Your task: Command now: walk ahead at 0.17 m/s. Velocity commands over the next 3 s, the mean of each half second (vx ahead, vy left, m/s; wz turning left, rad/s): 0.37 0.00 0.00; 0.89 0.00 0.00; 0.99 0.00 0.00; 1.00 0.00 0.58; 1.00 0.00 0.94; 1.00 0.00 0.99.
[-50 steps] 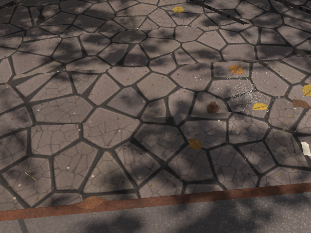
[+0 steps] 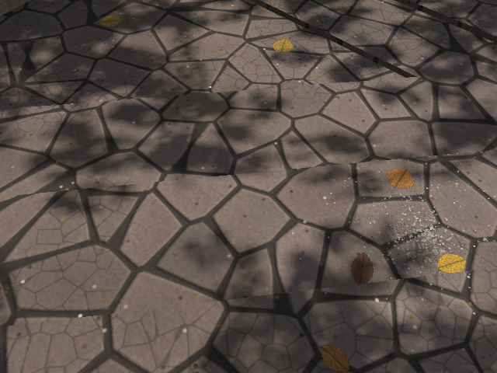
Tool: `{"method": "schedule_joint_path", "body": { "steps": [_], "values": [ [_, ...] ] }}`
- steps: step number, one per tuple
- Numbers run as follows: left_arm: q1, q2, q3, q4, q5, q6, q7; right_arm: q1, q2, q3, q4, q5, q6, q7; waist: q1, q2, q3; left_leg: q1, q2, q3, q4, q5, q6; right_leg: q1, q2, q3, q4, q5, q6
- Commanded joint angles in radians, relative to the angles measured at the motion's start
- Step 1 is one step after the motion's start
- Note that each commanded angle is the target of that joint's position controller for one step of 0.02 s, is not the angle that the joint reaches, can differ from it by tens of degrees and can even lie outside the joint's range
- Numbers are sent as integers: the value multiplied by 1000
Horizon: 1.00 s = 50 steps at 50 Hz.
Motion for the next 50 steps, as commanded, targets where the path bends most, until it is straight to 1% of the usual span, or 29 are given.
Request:
{"method": "schedule_joint_path", "body": {
  "steps": [1, 5, 6, 7, 8, 9, 10, 12, 13, 14, 15, 17, 19, 20, 22, 24, 25, 26, 27, 28, 29, 31, 36, 40, 45, 47, 48, 49, 50],
  "values": [
    [61, 40, 3, -7, 2, 7, -17, -31, -137, -20, -33, 9, 0, -25, 47, 88, -81, -30, 247, -68, 24, 737, 53, 178, 18, 0, -104, 159, -4],
    [25, 82, 8, -14, 12, -10, -31, -25, -145, -27, -10, -1, 21, -22, 46, 89, -65, 49, 300, -144, 176, 692, 86, 176, 32, -1, -200, -3, -39],
    [85, 100, 17, 11, 14, -18, -30, -47, -143, -28, -16, 5, 25, -19, 81, 73, -88, 45, 273, -136, 267, 680, 69, 258, 48, -20, -286, 61, -56],
    [139, 149, 32, 37, 21, -24, -24, -23, -150, -30, -20, 1, 21, -13, 88, 10, -136, 1, 197, -107, 408, 587, 25, 393, 20, 6, -318, 444, -84],
    [195, 157, 35, 72, 32, -18, -15, 129, -58, -8, 19, 4, 25, -3, 14, -109, -249, -215, 102, -58, 563, 372, -61, 648, -85, 163, -271, 581, -200],
    [236, 67, 19, 77, 39, -12, 3, 38, -68, 4, 14, 18, 28, -6, 92, -117, -254, -270, 45, -34, 685, 126, -77, 646, -151, 248, -359, 631, -245],
    [228, 39, -1, 83, 42, -15, 4, -14, -80, 6, -13, 18, 32, 2, 100, -199, -252, -362, 56, -103, 805, -310, -81, 681, -234, 344, -414, 598, -298],
    [181, 156, 38, 75, -5, -5, -3, -65, -157, -20, -31, 16, 43, 10, 86, -74, -180, -455, 122, -145, 889, -320, -56, 586, -221, 402, -527, -282, -276],
    [132, 168, 45, 60, -19, -5, -4, -107, -161, -28, -56, 21, 36, 13, 61, -81, -115, -471, 161, -151, 798, -292, -38, 505, -200, 400, -561, -519, -248],
    [133, 134, 34, 58, -22, -11, -11, -154, -145, -29, -66, 21, 17, 14, 66, -53, -56, -486, 172, -141, 703, -289, -35, 470, -184, 367, -567, -459, -230],
    [149, 101, 27, 62, -16, -11, -16, -159, -127, -34, -54, 19, 0, 12, 61, 4, -72, -458, 169, -123, 634, -263, -32, 470, -158, 302, -555, -347, -196],
    [96, 153, 45, 37, -9, -12, -12, -63, -96, -38, -15, 22, -1, 8, 4, -12, -168, -250, 154, -77, 538, -92, -29, 337, -150, 257, -609, -323, -162],
    [53, 178, 55, 27, -29, -10, -8, -15, -84, -41, 1, 8, 19, 11, -32, -87, -160, -79, 119, -22, 453, -53, -46, 189, -108, 179, -629, -411, -144],
    [84, 162, 58, 61, 32, -4, -14, -27, -81, -38, -33, -62, 43, 33, -28, -101, -134, -56, 119, -9, 422, -45, -72, 193, -72, 129, -609, -426, -124],
    [40, 152, 62, 50, 36, 9, -16, -6, -87, -45, -49, -43, 58, 32, -59, -82, -86, 9, 130, 19, 324, -8, -88, 131, -75, 125, -564, -484, -112],
    [-33, 130, 60, 19, 41, 24, -12, 151, -100, -53, -6, -31, 53, 16, -130, 24, -47, 160, 113, 59, 197, -59, -85, 4, -39, 98, -389, -559, -98],
    [-79, 75, 48, -3, 43, 30, -10, 253, -106, -55, 29, -38, 37, 11, -174, 158, -8, 240, 144, -26, 98, -172, -71, -118, 40, 42, -114, -569, -75],
    [-76, -23, 20, -60, 11, 19, -14, 235, -183, -66, 12, -60, 17, 6, -105, 372, 49, 207, 389, -439, -56, -374, -8, -292, 143, 22, 142, -444, -39],
    [-63, 14, 18, -78, 14, 12, -15, 94, -237, -86, -33, -57, 9, 0, -21, 295, 111, 72, 533, -644, -197, -515, 86, -360, 60, 121, 202, -273, -38],
    [-56, 102, 38, -58, 14, 9, -26, -6, -200, -82, -79, -44, -1, 2, 18, 158, 96, 16, 510, -611, -211, -449, 91, -296, 27, 139, 206, -173, -17],
    [-8, 133, 49, -33, 20, 11, -40, -47, -195, -82, -103, -38, -9, 6, 54, 98, 39, 21, 459, -517, -191, -358, 77, -228, 21, 123, 196, -123, 5],
    [-7, 122, 52, -25, 43, 27, -66, -6, -168, -76, -93, -31, -27, 2, 58, 94, -5, 2, 384, -361, -200, -251, 63, -129, 22, 53, 201, -55, 34],
    [-151, 81, 36, -67, 32, 57, -80, 136, -139, -78, -46, -25, -30, 8, 4, 108, 53, 54, 316, -225, -255, -141, 60, -84, 22, -53, 42, 27, 38],
    [-258, 85, 30, -104, 26, 50, -81, 192, -150, -84, -24, -28, -31, 1, -34, 125, 89, 171, 333, -178, -277, -52, 66, -52, 5, -72, -152, 55, 12],
    [-316, 103, 26, -132, 42, 38, -78, 235, -165, -88, 15, -27, -11, -14, -50, 113, 129, 319, 357, -126, -226, 204, 71, -18, 7, -98, -312, -24, -50],
    [-216, 110, 29, -105, 45, 34, -66, 205, -189, -91, 19, -26, -1, -13, 3, 125, 75, 299, 359, -79, -79, 538, 63, 155, 39, -118, -341, -79, -87],
    [-61, 133, 41, -60, 43, 33, -54, 168, -210, -96, 11, -28, 4, -13, 72, 155, 3, 245, 369, -81, 74, 690, 63, 326, 30, -86, -333, -92, -109],
    [149, 164, 60, 17, 46, 33, -40, 122, -208, -95, -6, -27, 7, -11, 160, 130, -97, 133, 329, -66, 296, 705, 54, 560, 33, -78, -340, -88, -121],
    [314, 212, 85, 74, 52, 33, -28, 51, -208, -94, -40, -19, -1, 3, 245, 25, -212, -78, 217, -15, 601, 507, 37, 807, 12, -54, -315, -217, -131]
  ]
}}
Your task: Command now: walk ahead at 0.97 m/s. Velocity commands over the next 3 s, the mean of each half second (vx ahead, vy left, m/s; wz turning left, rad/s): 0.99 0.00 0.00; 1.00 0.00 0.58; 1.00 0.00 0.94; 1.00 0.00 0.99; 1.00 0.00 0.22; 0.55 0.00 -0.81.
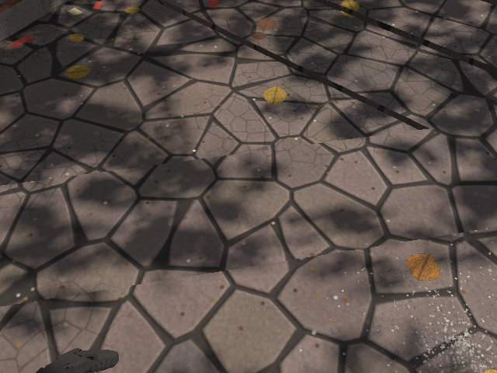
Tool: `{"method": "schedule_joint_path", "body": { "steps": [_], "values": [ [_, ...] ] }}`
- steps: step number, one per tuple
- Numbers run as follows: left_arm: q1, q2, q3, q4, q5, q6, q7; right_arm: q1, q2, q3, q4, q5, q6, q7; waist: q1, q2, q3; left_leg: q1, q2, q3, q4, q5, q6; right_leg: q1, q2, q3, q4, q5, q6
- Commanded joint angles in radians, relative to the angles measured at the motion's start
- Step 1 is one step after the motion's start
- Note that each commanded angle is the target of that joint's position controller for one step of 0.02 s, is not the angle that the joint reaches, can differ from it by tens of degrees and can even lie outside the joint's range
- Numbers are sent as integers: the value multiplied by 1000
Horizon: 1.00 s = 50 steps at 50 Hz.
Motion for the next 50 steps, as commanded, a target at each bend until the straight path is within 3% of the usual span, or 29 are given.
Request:
{"method": "schedule_joint_path", "body": {
  "steps": [1, 2, 3, 4, 5, 7, 9, 12, 15, 18, 20, 21, 22, 23, 24, 26, 27, 29, 33, 36, 40, 41, 43, 44, 45, 46, 47, 48, 50],
  "values": [
    [484, 237, 70, 127, 37, -18, 26, -151, -63, -5, -143, -7, -24, 24, 216, -213, -193, -674, 15, -70, 809, -389, 120, 692, -217, 292, 61, -244, -44],
    [496, 270, 73, 118, 28, -25, 32, -92, -54, 1, -150, 44, -35, 17, 210, -264, -226, -974, -59, -156, 999, -416, 104, 832, -331, 608, -41, -360, -175],
    [459, 182, 58, 120, 16, -31, 36, -185, -116, -5, -162, 49, -45, 13, 216, -118, -101, -1060, 39, -206, 956, -307, 118, 723, -302, 543, -117, -431, -153],
    [409, 107, 35, 123, 14, -44, 33, -244, -127, -9, -176, 46, -44, 21, 177, -54, -14, -1006, 82, -213, 864, -229, 105, 568, -252, 467, -150, -332, -119],
    [383, 70, 19, 130, 17, -51, 33, -252, -108, -6, -165, 19, -31, 28, 133, 8, 29, -947, 93, -195, 834, -203, 89, 469, -196, 395, -171, -242, -88],
    [387, 55, 3, 137, -2, -62, 43, -224, -78, 4, -164, -24, 2, 51, 73, -11, 30, -877, 130, -192, 758, -194, 55, 352, -192, 336, -199, -138, -88],
    [402, 76, 1, 144, -30, -76, 45, -348, -73, 14, -223, -30, 12, 69, 65, 4, 108, -897, 145, -149, 629, -136, 25, 259, -166, 265, -263, -13, -88],
    [400, 73, -5, 155, -37, -99, 43, -492, -63, 33, -292, -14, -9, 85, 62, 6, 162, -753, 113, -81, 302, 160, 37, 146, -79, 104, -297, 251, -62],
    [447, 116, -3, 182, -60, -110, 45, -540, -77, 36, -306, 7, -11, 86, 80, 18, 146, -540, 49, -43, 126, 389, 79, 178, -102, 73, -397, 329, -36],
    [492, 176, 6, 196, -33, -80, 59, -460, -143, 15, -293, -4, 6, 59, 32, -3, 45, -470, -47, 1, 116, 209, 108, 416, -126, 41, -184, 830, -5],
    [480, 215, 17, 205, 4, -44, 78, -147, -204, -15, -211, -2, 15, 30, -128, -43, -110, -192, -71, -4, 151, 33, 143, 407, -139, 27, 265, 983, -2],
    [458, 189, 14, 205, 17, -34, 79, 26, -256, -37, -167, -10, 22, 11, -206, -49, -168, -9, 9, -83, 193, -133, 176, 257, -89, 13, 611, 819, 1],
    [604, -28, -28, 171, -7, -41, 55, 32, -340, -53, -168, -51, 15, 6, -42, 308, -275, 282, 317, -525, 212, -263, 277, -145, 77, 22, 1109, -313, 28],
    [582, 50, -20, 138, -73, -68, 60, 31, -297, -51, -169, -18, 14, 30, -61, 313, -415, 374, 399, -965, -30, -429, 334, -335, 145, 161, 1236, -425, 14],
    [422, 108, -13, 102, -68, -75, 68, -81, -243, -42, -171, -11, 2, 33, -31, 157, -217, 219, 342, -799, -96, -356, 282, -408, 46, 165, 1144, -278, -5],
    [323, 85, -18, 85, -33, -71, 54, -149, -152, -15, -150, -15, -13, 35, 26, 13, -53, -92, 256, -568, -116, -114, 242, -320, -13, 150, 997, -185, -7],
    [329, 66, -23, 69, -5, -57, 42, -144, -128, -2, -132, -8, -15, 28, 71, 44, -38, -198, 223, -524, -129, -59, 242, -258, -39, 145, 931, -191, 11],
    [293, 17, -35, 40, 19, -34, 23, -125, -110, 9, -102, 17, -25, 21, 120, 65, 9, -313, 162, -459, -178, -64, 239, -228, -70, 130, 794, -226, 61],
    [25, 31, -60, -81, 14, -34, -5, -126, -174, -9, -124, 29, -37, 17, 91, 53, 130, -505, 85, -346, -300, 12, 250, -161, -63, 40, 339, 7, 151],
    [-15, 56, -57, -101, -13, -47, -8, -96, -194, -20, -124, 47, -48, 32, 59, 57, 86, -477, 66, -327, -285, 151, 186, -3, -29, 43, 161, 371, 129],
    [-59, 120, -39, -145, -16, -44, 21, -40, -225, -31, -121, 28, -26, 16, 26, 93, 52, -204, 99, -384, -128, 353, 147, -6, 1, 71, 54, 225, 112],
    [22, 154, -25, -130, -16, -49, 29, -40, -257, -39, -123, 21, -17, 10, 65, 101, -5, -159, 98, -386, 0, 489, 136, 70, 19, 74, 59, 145, 103],
    [394, 219, 12, -37, -13, -56, 59, -100, -292, -51, -140, 5, -3, 8, 257, 87, -192, -318, 34, -360, 486, 440, 119, 459, -21, 77, 132, -20, 97],
    [561, 277, 25, -17, 25, -57, 76, -99, -139, -17, -175, 3, -9, 11, 280, -53, -328, -552, -23, -338, 878, -101, 125, 693, -226, 305, 212, -337, 98],
    [509, 354, 38, -38, 52, -54, 63, 80, -31, 11, -239, 85, -16, 7, 133, -398, -478, -817, -104, -248, 1146, -482, 93, 855, -513, 882, -28, -377, 1],
    [416, 269, 40, -46, 27, -46, 53, -37, -122, 10, -234, 58, 0, -7, 147, -216, -365, -955, -24, -229, 1150, -368, 110, 746, -456, 900, -130, -646, -33],
    [342, 157, 17, -57, 22, -48, 51, -161, -161, 2, -232, 38, 13, 1, 165, -51, -165, -969, 25, -211, 1075, -260, 103, 566, -374, 654, -136, -553, -8],
    [316, 112, 4, -43, 26, -48, 52, -207, -158, -3, -230, 29, 20, 16, 149, 41, -68, -917, 56, -210, 1006, -204, 97, 424, -318, 470, -132, -292, 21],
    [390, 48, -18, 27, 4, -57, 54, -226, -100, 4, -253, -2, 49, 42, 105, -51, -33, -853, 99, -204, 959, -177, 95, 324, -245, 236, -96, 109, 76]
  ]
}}
Over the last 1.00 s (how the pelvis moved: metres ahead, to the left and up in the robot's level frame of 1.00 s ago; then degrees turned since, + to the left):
0.40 -0.01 -0.03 0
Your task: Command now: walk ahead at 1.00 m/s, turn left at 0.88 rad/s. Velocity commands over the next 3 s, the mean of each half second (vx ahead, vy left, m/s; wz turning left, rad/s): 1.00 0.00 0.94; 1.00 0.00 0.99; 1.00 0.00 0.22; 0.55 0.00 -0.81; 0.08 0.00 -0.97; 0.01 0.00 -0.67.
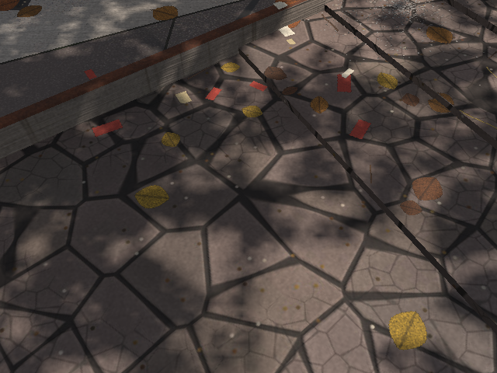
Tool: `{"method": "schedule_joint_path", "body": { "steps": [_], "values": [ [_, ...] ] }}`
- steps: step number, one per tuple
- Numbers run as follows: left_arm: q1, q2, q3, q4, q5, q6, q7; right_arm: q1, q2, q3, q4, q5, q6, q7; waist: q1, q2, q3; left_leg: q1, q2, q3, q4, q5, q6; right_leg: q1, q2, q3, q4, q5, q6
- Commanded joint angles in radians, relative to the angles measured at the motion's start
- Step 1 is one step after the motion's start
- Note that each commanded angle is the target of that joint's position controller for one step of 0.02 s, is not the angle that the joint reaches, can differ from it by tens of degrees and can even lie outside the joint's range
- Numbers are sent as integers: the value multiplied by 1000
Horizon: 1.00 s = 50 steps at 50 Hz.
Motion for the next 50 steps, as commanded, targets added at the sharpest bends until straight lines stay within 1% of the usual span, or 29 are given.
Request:
{"method": "schedule_joint_path", "body": {
  "steps": [1, 3, 7, 9, 11, 13, 14, 15, 16, 17, 18, 19, 20, 21, 23, 26, 28, 31, 32, 33, 34, 35, 36, 37, 38, 39, 43, 47, 50],
  "values": [
    [201, 21, 4, 51, -32, -21, -2, -38, 40, 16, -105, -23, 28, 33, 47, -171, -45, -311, 113, -25, 3, 76, 2, 267, -255, 203, -234, 350, -29],
    [173, 19, 4, 61, -52, -34, -10, -139, 55, 33, -170, -20, 40, 50, 26, -151, -2, -322, 120, 18, -102, 145, -5, 201, -225, 80, -303, 434, -14],
    [150, 75, 11, 65, -45, -49, -2, -300, 24, 54, -245, -17, 36, 86, 10, -82, 88, -268, 91, 122, -424, 349, 11, 156, -177, -108, -390, 618, 9],
    [158, 103, 13, 55, -42, -52, 12, -293, -6, 50, -221, -8, 38, 96, 4, -70, 29, -90, -4, 215, -520, 438, 38, 184, -130, -196, -354, 925, 38],
    [216, 158, 17, 64, -56, -47, 37, -267, -29, 52, -217, -34, 30, 96, -40, -103, 30, -29, -32, 232, -631, 471, 65, 268, -185, -202, -199, 1186, 65],
    [204, 200, 29, 54, -45, -11, 52, -116, -85, 30, -165, -43, 35, 78, -127, -107, -40, 164, -81, 236, -670, 396, 89, 285, -213, -181, 45, 1244, 52],
    [154, 213, 34, 35, -29, 11, 55, 78, -126, 10, -110, -45, 37, 64, -215, -97, -106, 346, -80, 196, -677, 335, 128, 220, -232, -162, 310, 1281, 34],
    [102, 215, 43, 22, -24, 28, 41, 257, -159, -18, -46, -29, 30, 40, -279, -3, -158, 565, -40, 100, -768, 337, 196, 53, -151, -160, 754, 812, 20],
    [68, 127, 25, -6, -3, 26, 16, 213, -192, -35, -29, 0, 32, 13, -201, 175, -75, 649, -2, 17, -685, 369, 204, -275, 20, -137, 1119, -216, 8],
    [161, 44, -3, -90, 8, 6, 16, 139, -269, -34, -65, -7, 31, 14, -35, 151, -117, 722, 109, -265, -604, 700, 278, -502, -2, -4, 1268, -347, 21],
    [133, 85, -11, -177, -14, -22, 7, 161, -286, -50, -100, -19, 38, 8, -63, 116, -281, 858, 255, -633, -871, 237, 425, -646, 11, 148, 1192, -311, 33],
    [65, 128, -10, -166, -15, -38, 6, 125, -215, -43, -104, -26, 40, -4, -52, -33, -110, 696, 277, -739, -1080, -29, 387, -709, -31, 171, 1047, -244, 37],
    [28, 150, -1, -147, -4, -28, 5, 54, -173, -32, -106, -19, 38, -10, 4, -133, -5, 516, 227, -650, -1121, -50, 324, -627, -62, 160, 951, -196, 44],
    [64, 143, -5, -143, 12, -12, 4, 28, -172, -24, -119, -20, 23, -16, 61, -100, 27, 386, 222, -641, -1110, 66, 330, -553, -76, 171, 878, -197, 62],
    [26, 120, -11, -156, 22, 31, -1, 13, -133, -9, -118, -6, -10, -21, 107, -158, 90, 107, 139, -513, -1130, 174, 296, -394, -124, 168, 689, -190, 115],
    [-112, 64, -31, -222, -7, 35, -21, -9, -152, -21, -130, -9, -36, -14, 76, -99, 89, -65, 13, -359, -1138, 324, 224, -193, -112, 112, 365, 105, 118],
    [-162, 48, -37, -245, -35, 32, -21, 19, -157, -31, -126, 9, -38, 1, 32, -60, 50, -46, -24, -315, -1116, 414, 165, -69, -67, 88, 199, 323, 84],
    [-168, 88, -25, -265, -44, 30, -11, 69, -172, -42, -121, 11, -31, 8, 1, -11, 0, 134, -1, -360, -1018, 560, 111, -4, -12, 95, 54, 310, 54],
    [-112, 122, -10, -252, -42, 28, -2, 72, -188, -46, -120, 5, -29, 6, 29, -4, -45, 198, 0, -370, -922, 682, 89, 56, 19, 100, 33, 241, 45],
    [15, 167, 10, -223, -44, 23, 10, 51, -215, -51, -123, -2, -29, 7, 107, -11, -127, 224, -11, -355, -747, 769, 64, 185, 37, 97, 29, 153, 36],
    [229, 208, 32, -175, -39, 19, 24, -11, -216, -49, -137, -5, -34, 10, 239, -18, -220, 127, -46, -321, -492, 744, 39, 411, 5, 99, 46, 83, 26],
    [446, 284, 57, -138, -6, 15, 43, -52, -72, -11, -182, -7, -46, 8, 305, -164, -347, -58, -113, -248, -114, 278, 29, 638, -221, 337, 16, -269, 2],
    [324, 349, 66, -159, 19, 17, 33, 83, 28, 24, -253, 43, -44, 5, 127, -492, -440, -302, -175, -140, 86, -208, 4, 710, -488, 959, -265, -497, -85],
    [168, 252, 64, -187, 6, 28, 24, 38, -46, 28, -224, 9, -20, -7, 110, -323, -288, -404, -67, -105, 148, -93, 15, 556, -447, 985, -298, -713, -118],
    [106, 165, 43, -195, -5, 34, 21, -27, -84, 19, -221, -15, -6, 3, 110, -182, -170, -405, -11, -73, 95, -18, 7, 425, -390, 770, -274, -608, -108],
    [108, 132, 36, -169, -3, 37, 17, -57, -81, 17, -223, -23, 4, 18, 103, -98, -100, -380, 23, -55, 53, 8, -1, 323, -344, 604, -272, -419, -95],
    [187, 86, 21, -61, -32, 2, -2, -158, -2, 41, -309, -33, 48, 65, 57, -129, -6, -411, 103, -44, 11, 63, -19, 191, -283, 262, -336, -71, -52],
    [150, 105, 23, -45, -29, -30, -13, -273, -20, 50, -383, -23, 58, 76, 21, -110, 43, -407, 110, -2, -152, 255, -25, 135, -244, 3, -402, 181, -39],
    [205, 137, 31, -16, -26, -33, -7, -364, -25, 56, -403, -25, 59, 95, 46, -66, 92, -370, 89, 101, -357, 318, 9, 200, -210, -138, -444, 334, -23]
  ]
}}
Over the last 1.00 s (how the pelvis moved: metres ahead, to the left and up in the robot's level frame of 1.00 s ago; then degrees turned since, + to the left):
0.98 -0.02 -0.08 20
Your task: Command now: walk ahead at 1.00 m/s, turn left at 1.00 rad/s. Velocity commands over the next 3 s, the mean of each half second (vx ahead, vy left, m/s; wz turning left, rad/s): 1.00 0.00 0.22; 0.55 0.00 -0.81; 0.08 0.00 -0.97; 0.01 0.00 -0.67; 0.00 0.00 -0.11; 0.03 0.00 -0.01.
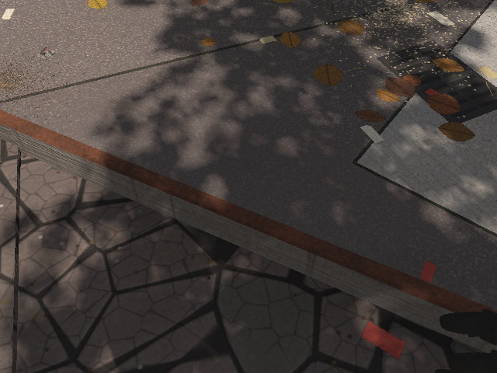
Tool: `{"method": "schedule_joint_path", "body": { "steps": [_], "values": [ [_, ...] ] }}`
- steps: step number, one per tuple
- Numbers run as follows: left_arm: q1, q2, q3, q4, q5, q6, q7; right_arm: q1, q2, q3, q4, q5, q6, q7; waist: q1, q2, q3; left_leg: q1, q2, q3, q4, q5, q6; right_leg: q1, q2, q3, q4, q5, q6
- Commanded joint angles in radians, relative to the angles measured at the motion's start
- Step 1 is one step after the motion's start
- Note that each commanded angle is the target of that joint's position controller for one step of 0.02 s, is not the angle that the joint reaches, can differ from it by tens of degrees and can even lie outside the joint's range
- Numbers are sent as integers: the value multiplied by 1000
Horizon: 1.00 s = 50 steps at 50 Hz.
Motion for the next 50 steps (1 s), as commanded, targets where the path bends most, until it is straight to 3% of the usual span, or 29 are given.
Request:
{"method": "schedule_joint_path", "body": {
  "steps": [1, 4, 6, 7, 8, 9, 10, 12, 15, 18, 23, 26, 28, 29, 30, 31, 32, 33, 35, 38, 40, 41, 42, 44, 45, 46, 47, 49, 50],
  "values": [
    [-83, 98, 9, -71, 1, -29, 4, -97, 6, 18, -83, -3, -8, 22, -57, -72, 150, 73, 9, 71, -188, 58, 38, -128, -223, -5, -172, 511, -63],
    [-18, 145, 14, -58, 1, -8, 20, -81, 0, 18, -58, -9, -18, 10, -82, -121, 85, 258, -117, 170, -317, -25, 91, -10, -231, -51, -26, 1178, -52],
    [-52, 220, 28, -71, 7, 24, 30, 177, -54, -10, 22, -8, -29, -11, -222, -182, -60, 538, -183, 126, -348, -154, 129, -1, -282, -28, 300, 1416, -83],
    [-95, 217, 26, -93, 7, 35, 29, 397, -95, -37, 100, -10, -34, -29, -313, -176, -151, 792, -194, 75, -434, -165, 158, -104, -277, -15, 565, 1330, -101],
    [-87, 163, 19, -102, 14, 37, 20, 451, -151, -67, 145, -13, -31, -52, -299, -71, -183, 1019, -101, -81, -466, -244, 173, -341, -187, -8, 913, 662, -91],
    [0, 40, -11, -198, -10, 27, -1, 355, -266, -89, 108, -20, -20, -64, -129, 205, -298, 1304, 208, -637, -575, -282, 306, -771, -21, 70, 1319, -189, -33],
    [-158, 107, -7, -246, -14, 4, 1, 432, -241, -92, 94, -12, -11, -77, -216, 29, -371, 1293, 211, -781, -740, -346, 306, -870, -17, 253, 1370, -87, -48],
    [-186, 75, -23, -219, -36, -2, 4, 357, -152, -74, 139, -12, -40, -92, -133, -111, -87, 969, 200, -563, -817, -214, 227, -868, -107, 266, 1219, 2, -65],
    [-110, 26, -31, -150, -9, 59, -20, 289, -37, -30, 168, -3, -98, -94, -25, -133, 13, 631, 104, -299, -908, -123, 133, -663, -152, 322, 1050, 17, -64],
    [-234, 6, -32, -184, -21, 74, -37, 338, -34, -28, 202, 8, -133, -73, -52, -45, 110, 586, 67, -121, -987, 93, 73, -739, -139, 305, 882, 140, -65],
    [-337, -42, -55, -194, -33, 53, -40, 353, -8, -6, 217, 9, -163, -74, -71, 6, 68, 695, 17, 124, -974, 637, -23, -645, -65, 130, 644, 416, -125],
    [-314, 13, -47, -191, -18, 66, -15, 383, -43, -6, 227, -7, -145, -113, -42, 10, -4, 951, 73, 147, -811, 1318, -85, -663, 41, 45, 660, 189, -200],
    [-82, 66, -20, -138, -1, 72, -26, 292, -104, -18, 199, -31, -114, -149, 99, 60, -133, 985, 118, 152, -447, 1498, -104, -411, 88, 50, 508, 216, -234],
    [112, 111, 7, -92, 1, 72, -25, 214, -139, -31, 172, -24, -95, -148, 207, 64, -201, 896, 114, 136, -139, 1425, -95, -203, 81, 114, 355, 242, -274],
    [255, 128, 31, -36, -12, 54, -15, 83, -124, -36, 140, 13, -85, -122, 307, -134, -134, 668, -83, 170, 404, 602, -103, -24, 37, 185, 38, 506, -333],
    [170, 245, 58, 2, -9, 65, -3, 88, 28, 7, 50, -7, -126, -107, 97, -422, -19, 38, -219, 60, 724, -439, -162, 257, -118, 442, 348, 1282, -393],
    [151, 239, 59, -36, -3, 60, 9, 157, 62, 35, -13, 5, -143, -104, 60, -234, -233, -129, -161, -114, 809, -391, -159, 419, -244, 683, 274, 1239, -501],
    [100, 170, 51, -59, 0, 71, 16, 131, 47, 44, -31, 2, -156, -102, 34, -73, -212, -189, -117, -157, 775, -334, -144, 363, -256, 750, 199, 939, -478],
    [15, 95, 24, -74, -16, 86, 29, 96, 60, 53, -63, -34, -139, -90, -57, 41, -26, -271, -91, -105, 813, -394, -127, 48, -202, 693, 127, 733, -406],
    [-82, 105, 9, -101, 1, 51, 21, -29, 110, 88, -182, -30, -78, -86, -118, 18, 148, -132, -73, 30, 513, -484, -141, -479, -70, 527, -17, 752, -311],
    [-23, 121, 15, -81, 21, 34, 32, -124, 123, 93, -259, -25, -68, -105, -60, -90, 83, -211, -52, 32, 544, -501, -130, -366, -80, 562, -24, 910, -291],
    [-14, 131, 23, -72, 5, 45, 37, -150, 119, 97, -300, -29, -64, -112, -62, -84, 32, -196, -25, -3, 401, -483, -117, -310, -68, 554, -4, 924, -258],
    [-95, 121, 29, -111, -12, 69, 38, -85, 144, 117, -299, -15, -54, -112, -96, -62, -56, 159, -48, 30, 85, -374, -97, -440, -27, 495, -61, 1008, -238],
    [-145, 211, 69, -167, -46, 61, 10, 309, 69, 57, -174, 16, -38, -122, -263, -171, -361, 756, -166, 52, -32, -164, -66, -483, 19, 500, 282, 1513, -171],
    [-266, 235, 84, -213, -64, 41, 1, 534, 0, 11, -109, 1, -39, -125, -393, -109, -486, 903, -67, -109, -240, -42, -23, -447, 50, 500, 573, 1292, -97],
    [-276, 65, 54, -302, -71, 36, -9, 495, -167, -30, -100, -20, -49, -123, -316, 398, -599, 966, 346, -673, -536, 322, 121, -587, 298, 340, 1170, -112, -16],
    [-97, 64, 54, -279, -7, 35, -15, 282, -127, -30, -140, -1, -42, -133, -136, 320, -612, 869, 386, -875, -570, 417, 174, -636, 212, 444, 1426, -147, -35],
    [-123, 22, 49, -275, 8, 90, 10, 138, 79, 16, -122, 13, -30, -145, -46, 78, -246, 635, 321, -594, -506, 118, 112, -786, 93, 312, 1447, -55, -24],
    [-147, -11, 43, -276, 20, 120, 22, 154, 133, 30, -96, 7, -31, -149, -34, 48, -125, 560, 260, -474, -507, -20, 65, -840, 53, 305, 1428, -48, -24]
  ]
}}
Over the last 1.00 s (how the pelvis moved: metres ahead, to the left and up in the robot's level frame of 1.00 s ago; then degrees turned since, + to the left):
0.85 0.21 -0.03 55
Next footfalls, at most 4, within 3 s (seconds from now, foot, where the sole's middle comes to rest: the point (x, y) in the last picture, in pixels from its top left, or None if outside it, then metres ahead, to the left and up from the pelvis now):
0.16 left None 0.32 0.07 -0.77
0.60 right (272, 309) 0.67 0.00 -0.77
0.90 left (234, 175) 1.05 0.15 -0.64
1.40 right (311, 190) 1.01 -0.10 -0.64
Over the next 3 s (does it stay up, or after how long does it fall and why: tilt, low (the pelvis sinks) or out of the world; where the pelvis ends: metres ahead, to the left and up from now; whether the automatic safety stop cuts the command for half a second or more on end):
stays up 1.06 0.01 0.14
